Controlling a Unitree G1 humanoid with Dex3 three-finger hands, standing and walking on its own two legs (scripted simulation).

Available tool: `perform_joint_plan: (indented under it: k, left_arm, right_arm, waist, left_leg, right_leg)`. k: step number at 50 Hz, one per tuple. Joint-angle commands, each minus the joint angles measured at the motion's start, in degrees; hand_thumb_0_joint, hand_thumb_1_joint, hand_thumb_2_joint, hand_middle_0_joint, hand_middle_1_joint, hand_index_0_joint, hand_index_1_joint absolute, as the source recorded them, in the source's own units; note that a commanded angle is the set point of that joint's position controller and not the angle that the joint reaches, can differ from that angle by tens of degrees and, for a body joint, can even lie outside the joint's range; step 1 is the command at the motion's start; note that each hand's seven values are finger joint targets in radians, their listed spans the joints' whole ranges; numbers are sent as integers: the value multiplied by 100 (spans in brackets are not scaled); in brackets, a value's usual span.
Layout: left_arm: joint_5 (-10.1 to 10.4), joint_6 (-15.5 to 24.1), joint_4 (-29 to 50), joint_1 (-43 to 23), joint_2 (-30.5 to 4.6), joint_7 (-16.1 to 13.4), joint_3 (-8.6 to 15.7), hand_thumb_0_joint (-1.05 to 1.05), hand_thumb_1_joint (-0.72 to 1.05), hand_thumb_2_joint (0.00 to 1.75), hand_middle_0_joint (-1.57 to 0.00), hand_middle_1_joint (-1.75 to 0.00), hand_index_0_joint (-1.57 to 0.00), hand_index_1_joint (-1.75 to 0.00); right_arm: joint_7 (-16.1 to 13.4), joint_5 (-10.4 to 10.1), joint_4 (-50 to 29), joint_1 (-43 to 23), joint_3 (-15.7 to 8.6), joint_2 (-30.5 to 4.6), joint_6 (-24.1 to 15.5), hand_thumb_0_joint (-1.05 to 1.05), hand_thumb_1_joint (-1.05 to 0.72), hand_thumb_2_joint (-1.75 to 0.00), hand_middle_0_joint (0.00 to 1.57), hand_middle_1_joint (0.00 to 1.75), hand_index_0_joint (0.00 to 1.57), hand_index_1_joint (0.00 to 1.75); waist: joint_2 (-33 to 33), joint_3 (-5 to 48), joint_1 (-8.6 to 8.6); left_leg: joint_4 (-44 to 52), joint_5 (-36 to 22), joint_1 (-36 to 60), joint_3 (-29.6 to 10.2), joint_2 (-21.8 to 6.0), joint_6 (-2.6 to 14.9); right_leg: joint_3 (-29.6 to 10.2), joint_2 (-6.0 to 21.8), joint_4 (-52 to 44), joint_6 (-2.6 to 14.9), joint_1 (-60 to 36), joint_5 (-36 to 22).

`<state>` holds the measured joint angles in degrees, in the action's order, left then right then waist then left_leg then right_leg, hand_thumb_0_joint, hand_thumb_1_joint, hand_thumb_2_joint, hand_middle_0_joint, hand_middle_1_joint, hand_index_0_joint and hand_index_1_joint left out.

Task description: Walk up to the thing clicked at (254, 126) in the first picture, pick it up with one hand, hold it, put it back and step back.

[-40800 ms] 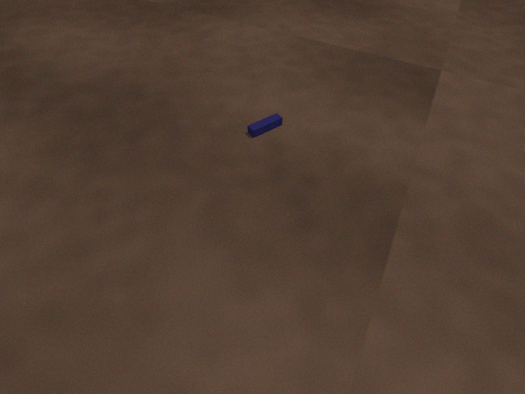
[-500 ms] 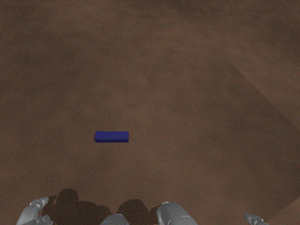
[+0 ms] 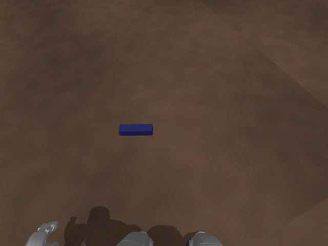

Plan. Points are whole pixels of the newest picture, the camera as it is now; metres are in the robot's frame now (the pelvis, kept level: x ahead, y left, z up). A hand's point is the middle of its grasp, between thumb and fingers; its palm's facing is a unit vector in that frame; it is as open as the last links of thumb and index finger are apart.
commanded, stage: step back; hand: left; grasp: from above
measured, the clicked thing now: (136, 129) +0.85 +0.24 -0.73
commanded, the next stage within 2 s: stand in 1.56 s
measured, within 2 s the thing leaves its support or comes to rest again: neither
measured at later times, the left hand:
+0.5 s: hand out of the picture -0.10 +0.25 -0.14, palm faces -0.04 -0.91 -0.42, open 7.3 cm
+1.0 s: hand out of the picture -0.17 +0.26 -0.14, palm faces +0.04 -0.93 -0.37, open 7.3 cm
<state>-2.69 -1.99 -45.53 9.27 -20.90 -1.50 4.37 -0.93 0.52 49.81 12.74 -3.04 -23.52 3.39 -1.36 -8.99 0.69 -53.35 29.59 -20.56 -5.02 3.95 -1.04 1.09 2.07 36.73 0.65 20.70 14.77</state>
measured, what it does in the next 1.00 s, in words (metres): walks backwards: left foot, then right foot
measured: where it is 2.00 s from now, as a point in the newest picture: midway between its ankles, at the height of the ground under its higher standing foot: outside the picture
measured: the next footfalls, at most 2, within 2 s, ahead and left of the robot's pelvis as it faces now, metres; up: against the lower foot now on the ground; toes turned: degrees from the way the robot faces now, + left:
left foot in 0.06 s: -0.01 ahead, +0.13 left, +0.00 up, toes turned -1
right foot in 0.40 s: -0.16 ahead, -0.12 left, +0.00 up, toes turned +1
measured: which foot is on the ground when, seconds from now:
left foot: up 0.00-0.04, down 0.06-0.42, up 0.44-0.68, down 0.70-1.00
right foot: down 0.00-0.08, up 0.10-0.38, down 0.40-1.00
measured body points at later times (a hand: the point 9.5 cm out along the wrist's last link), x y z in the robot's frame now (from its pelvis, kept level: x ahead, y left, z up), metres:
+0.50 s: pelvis -0.17 -0.01 +0.00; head -0.13 -0.03 +0.44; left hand -0.10 +0.30 -0.11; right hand -0.05 -0.33 -0.12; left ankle -0.11 +0.13 -0.68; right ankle -0.19 -0.12 -0.72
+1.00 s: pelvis -0.22 -0.01 +0.01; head -0.22 -0.01 +0.46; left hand -0.17 +0.31 -0.12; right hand -0.15 -0.31 -0.12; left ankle -0.23 +0.12 -0.71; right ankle -0.20 -0.12 -0.72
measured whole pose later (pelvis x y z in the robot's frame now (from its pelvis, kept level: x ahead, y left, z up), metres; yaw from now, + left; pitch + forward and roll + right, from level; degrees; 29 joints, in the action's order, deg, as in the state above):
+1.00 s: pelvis -0.22 -0.01 +0.01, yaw +1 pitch -3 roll -1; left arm -2.3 1.3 -57.5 12.3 -20.6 0.7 3.4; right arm 1.0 1.3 57.5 11.8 -2.4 -20.5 0.5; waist -1.1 -2.4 1.3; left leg -41.3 26.5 -15.7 -4.0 0.5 0.3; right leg 1.5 -0.6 32.5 1.7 14.3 16.0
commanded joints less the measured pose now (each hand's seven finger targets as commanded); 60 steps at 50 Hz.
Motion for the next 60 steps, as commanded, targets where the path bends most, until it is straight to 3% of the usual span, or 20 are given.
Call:
perform_joint_plan:
  k: [1,3,4,5,8,14,19,20,21,22,25,30,34,36,37,44,47,54,57,60]
  left_arm:
    - [136,18,498,-171,-1527,-80,351,0,90,90,-20,-30,-20,-30]
    - [173,-34,538,59,-1243,-29,219,0,90,90,-20,-30,-20,-30]
    - [228,-12,634,-113,-1110,-46,171,0,90,90,-20,-30,-20,-30]
    - [156,-28,601,-584,-1341,-122,333,0,90,90,-20,-30,-20,-30]
    - [282,-73,273,-133,-1193,-93,301,0,90,90,-20,-30,-20,-30]
    - [175,29,107,89,-1130,0,262,0,90,90,-20,-30,-20,-30]
    - [60,219,-325,673,-1207,9,268,0,90,90,-20,-30,-20,-30]
    - [-18,270,-286,659,-1639,5,405,0,90,90,-20,-30,-20,-30]
    - [16,229,-145,396,-2286,14,547,0,90,90,-20,-30,-20,-30]
    - [26,274,15,-14,-2334,-24,545,0,90,90,-20,-30,-20,-30]
    - [-2,304,63,-533,-1568,-64,351,0,90,90,-20,-30,-20,-30]
    - [-67,328,-105,190,-1612,5,410,0,90,90,-20,-30,-20,-30]
    - [31,232,-151,25,-1542,102,279,0,90,90,-20,-30,-20,-30]
    - [169,240,-146,72,-861,153,49,0,90,90,-20,-30,-20,-30]
    - [145,237,-238,-340,-1389,103,220,0,90,90,-20,-30,-20,-30]
    - [105,430,-838,362,-1160,159,222,0,90,90,-20,-30,-20,-30]
    - [38,515,-772,86,-1838,132,324,0,90,90,-20,-30,-20,-30]
    - [104,456,-669,-484,-1306,155,102,0,90,90,-20,-30,-20,-30]
    - [233,379,-846,-322,-1118,151,58,0,90,90,-20,-30,-20,-30]
    - [203,495,-991,-271,-1076,132,21,0,90,90,-20,-30,-20,-30]
  right_arm:
    - [-45,86,-300,354,-290,-840,-219,0,-90,-90,20,30,20,30]
    - [-46,147,-260,310,-420,-1203,-255,0,-90,-90,20,30,20,30]
    - [13,156,-443,-81,-521,-1862,-223,0,-90,-90,20,30,20,30]
    - [34,152,-489,-76,-559,-2052,-233,0,-90,-90,20,30,20,30]
    - [-68,197,-481,-630,-330,-1360,-269,0,-90,-90,20,30,20,30]
    - [-48,175,-596,-493,-318,-1197,-200,0,-90,-90,20,30,20,30]
    - [5,33,-556,-653,-281,-1183,-49,0,-90,-90,20,30,20,30]
    - [22,10,-617,-554,-180,-881,-66,0,-90,-90,20,30,20,30]
    - [-74,-6,-731,-892,-207,-803,-61,0,-90,-90,20,30,20,30]
    - [-94,2,-669,-916,-338,-1070,-22,0,-90,-90,20,30,20,30]
    - [-59,-35,-323,-453,-292,-1026,-93,0,-90,-90,20,30,20,30]
    - [48,126,-307,-685,-248,-916,-249,0,-90,-90,20,30,20,30]
    - [75,127,169,-12,-311,-779,-429,0,-90,-90,20,30,20,30]
    - [42,204,191,-87,-409,-1340,-518,0,-90,-90,20,30,20,30]
    - [68,173,122,-258,-441,-1708,-522,0,-90,-90,20,30,20,30]
    - [117,110,173,-718,-170,-935,-452,0,-90,-90,20,30,20,30]
    - [93,99,311,-471,-203,-829,-396,0,-90,-90,20,30,20,30]
    - [89,141,664,88,-235,-727,-574,0,-90,-90,20,30,20,30]
    - [61,157,523,-568,-290,-1290,-642,0,-90,-90,20,30,20,30]
    - [71,116,519,-860,-187,-998,-639,0,-90,-90,20,30,20,30]
  waist:
    - [1277,1369,-53]
    - [257,1422,-4]
    - [-1056,1295,-44]
    - [-1178,1138,-427]
    - [-280,939,92]
    - [-885,908,-95]
    - [-661,1580,100]
    - [486,1324,40]
    - [1608,1079,347]
    - [1449,647,233]
    - [643,610,-156]
    - [1104,746,361]
    - [940,876,8]
    - [-777,980,-57]
    - [-652,597,-247]
    - [-512,643,225]
    - [746,315,133]
    - [712,845,-261]
    - [-467,653,19]
    - [-413,874,150]
  left_leg:
    - [2388,-871,388,494,-220,155]
    - [3110,-2211,1307,-705,-1027,508]
    - [3239,-2956,1169,-2078,-2219,1280]
    - [3430,-3353,228,-2694,-2758,1965]
    - [2851,-4138,459,-999,-1865,1434]
    - [2625,-3998,1096,-837,-1916,1576]
    - [1659,-2761,517,-345,-1329,813]
    - [928,-1303,-884,-115,-608,414]
    - [-185,488,-903,-161,11,126]
    - [-1198,520,-669,-805,-247,43]
    - [-1618,-300,-606,-516,109,35]
    - [679,46,-746,131,-269,-9]
    - [3423,-1026,1304,627,-172,187]
    - [3933,488,1868,-2250,-1807,863]
    - [4159,1464,381,-2633,-2352,1461]
    - [2903,-174,-357,-439,-1092,525]
    - [926,182,-431,28,-290,148]
    - [2918,-1290,1341,188,-453,237]
    - [3770,-598,602,-1748,-1967,1030]
    - [3120,-2815,800,-659,-1451,655]
  right_leg:
    - [-1290,1250,-269,926,-1445,-2506]
    - [-878,625,392,355,-252,-1133]
    - [46,-414,1265,28,652,984]
    - [-598,-523,2569,-47,357,2414]
    - [-1189,-748,3643,113,633,1663]
    - [-512,-395,1750,-198,300,1656]
    - [-364,-194,-1534,126,-1443,-181]
    - [-1849,617,-1566,402,-1870,55]
    - [-3215,2104,-1923,1456,-460,-100]
    - [-3628,2483,-2111,1794,468,-64]
    - [-1529,1273,-1294,1170,79,-998]
    - [-1562,1101,-1417,1007,-1194,1173]
    - [-1201,953,-895,694,-382,913]
    - [-298,-49,405,32,1109,1214]
    - [-367,76,1038,-10,510,1902]
    - [-129,-263,-1283,124,-1794,290]
    - [-2888,1604,-2541,1026,-642,3207]
    - [-983,815,-1319,503,-76,195]
    - [-191,-60,-95,20,-236,1061]
    - [-298,94,-1038,110,-1047,-289]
